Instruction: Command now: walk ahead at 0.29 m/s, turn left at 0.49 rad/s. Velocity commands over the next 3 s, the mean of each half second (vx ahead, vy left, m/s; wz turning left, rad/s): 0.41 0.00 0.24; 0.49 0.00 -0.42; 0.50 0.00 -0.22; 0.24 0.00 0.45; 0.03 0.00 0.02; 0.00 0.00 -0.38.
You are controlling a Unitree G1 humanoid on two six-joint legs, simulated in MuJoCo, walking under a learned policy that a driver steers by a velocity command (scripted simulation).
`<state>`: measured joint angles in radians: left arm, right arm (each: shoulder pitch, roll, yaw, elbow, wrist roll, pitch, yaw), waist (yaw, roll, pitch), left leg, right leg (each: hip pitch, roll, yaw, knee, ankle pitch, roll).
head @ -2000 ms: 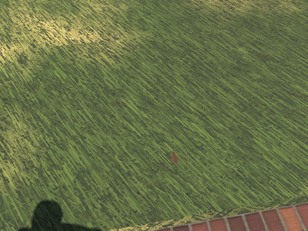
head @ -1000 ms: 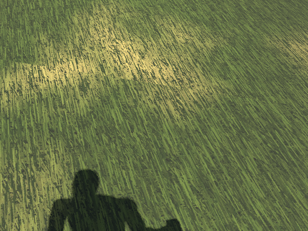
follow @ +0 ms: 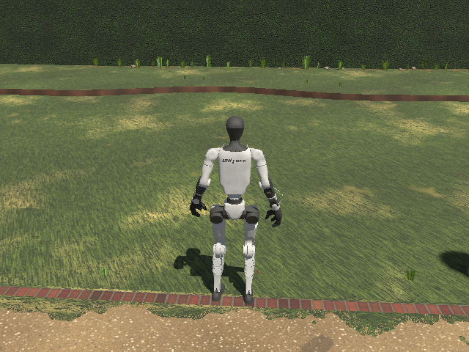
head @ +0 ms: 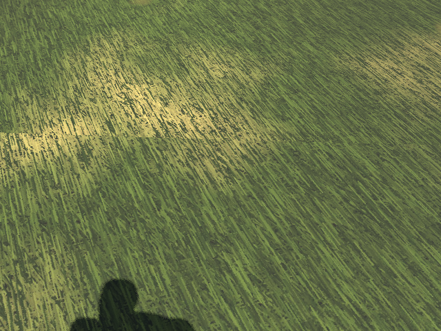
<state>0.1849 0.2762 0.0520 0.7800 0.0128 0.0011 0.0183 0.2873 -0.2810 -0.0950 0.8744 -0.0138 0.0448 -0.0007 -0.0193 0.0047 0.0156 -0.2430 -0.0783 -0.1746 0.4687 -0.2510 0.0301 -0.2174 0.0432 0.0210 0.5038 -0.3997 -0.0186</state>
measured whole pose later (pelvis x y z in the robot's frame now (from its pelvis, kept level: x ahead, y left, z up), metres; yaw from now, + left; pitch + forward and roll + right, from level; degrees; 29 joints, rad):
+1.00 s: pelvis +0.45 +0.06 -0.02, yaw -9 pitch +1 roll +1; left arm 0.04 0.22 0.04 0.79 0.04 -0.02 -0.06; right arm 0.42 -0.21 -0.03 0.99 -0.03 -0.07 -0.03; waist -0.03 0.00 0.07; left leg 0.09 0.03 0.32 0.50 -0.50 0.01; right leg -0.46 0.04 -0.14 0.58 -0.17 -0.18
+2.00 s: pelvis +0.91 +0.00 +0.00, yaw +3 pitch +1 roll +0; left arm 0.10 0.28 0.02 0.72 0.02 0.03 0.02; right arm 0.36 -0.27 -0.06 0.80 0.00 0.02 -0.03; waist -0.05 -0.04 0.06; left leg -0.18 -0.18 -0.17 0.39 -0.19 0.12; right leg -0.61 -0.03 0.07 0.92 -0.22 0.05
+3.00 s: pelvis +0.92 +0.00 +0.00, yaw -13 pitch +0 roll -1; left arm 0.20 0.29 0.05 0.77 0.00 0.09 0.00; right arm 0.25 -0.24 0.00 0.75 -0.02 0.01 -0.02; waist -0.02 -0.03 0.03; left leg -0.21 -0.01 0.04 0.44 -0.23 0.05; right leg -0.30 0.05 0.08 0.76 -0.46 0.03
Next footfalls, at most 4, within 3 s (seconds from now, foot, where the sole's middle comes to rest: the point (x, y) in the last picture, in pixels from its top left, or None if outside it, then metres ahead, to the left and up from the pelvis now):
0.46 left None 0.30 0.15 -0.78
1.00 right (236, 300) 0.59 -0.02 -0.78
1.54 left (213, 208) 0.94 0.05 -0.78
2.20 right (258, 184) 1.04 -0.12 -0.78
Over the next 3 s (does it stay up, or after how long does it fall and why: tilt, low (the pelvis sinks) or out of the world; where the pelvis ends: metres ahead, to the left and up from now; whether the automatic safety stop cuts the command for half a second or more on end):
stays up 0.92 0.00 0.00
